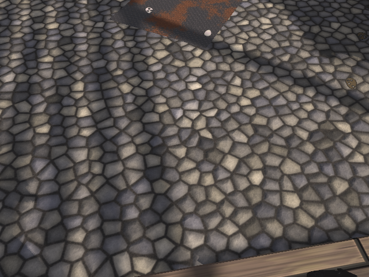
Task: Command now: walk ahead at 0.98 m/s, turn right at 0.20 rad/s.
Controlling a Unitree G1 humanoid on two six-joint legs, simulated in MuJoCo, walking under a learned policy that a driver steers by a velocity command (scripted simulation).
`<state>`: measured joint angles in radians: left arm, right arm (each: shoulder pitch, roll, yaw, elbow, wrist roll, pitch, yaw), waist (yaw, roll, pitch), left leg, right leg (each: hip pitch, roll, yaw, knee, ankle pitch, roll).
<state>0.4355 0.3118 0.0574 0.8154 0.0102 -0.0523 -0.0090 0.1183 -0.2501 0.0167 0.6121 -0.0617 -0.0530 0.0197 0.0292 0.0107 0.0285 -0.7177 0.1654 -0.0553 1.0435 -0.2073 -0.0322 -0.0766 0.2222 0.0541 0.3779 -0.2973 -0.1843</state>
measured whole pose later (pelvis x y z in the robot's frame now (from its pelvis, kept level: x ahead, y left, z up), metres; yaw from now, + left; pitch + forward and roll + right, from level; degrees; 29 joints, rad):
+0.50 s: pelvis +0.50 +0.06 +0.00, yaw +17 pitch +1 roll +1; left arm -0.03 0.28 -0.03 0.62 0.06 -0.07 -0.04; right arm 0.56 -0.31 -0.07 0.91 0.01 -0.07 0.02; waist -0.14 0.00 0.02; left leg -0.03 -0.16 -0.18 0.44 -0.40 0.12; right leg -0.69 -0.12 0.14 0.69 0.20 0.01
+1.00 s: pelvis +0.89 +0.12 -0.11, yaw +43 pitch +1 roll -3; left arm 0.21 0.32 0.08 0.84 -0.06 -0.06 0.04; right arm 0.10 -0.35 -0.08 0.58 0.01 0.00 0.03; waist 0.06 0.02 0.10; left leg -0.54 -0.01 0.07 0.59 -0.03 0.07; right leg -0.06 -0.04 -0.28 0.56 -0.45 0.01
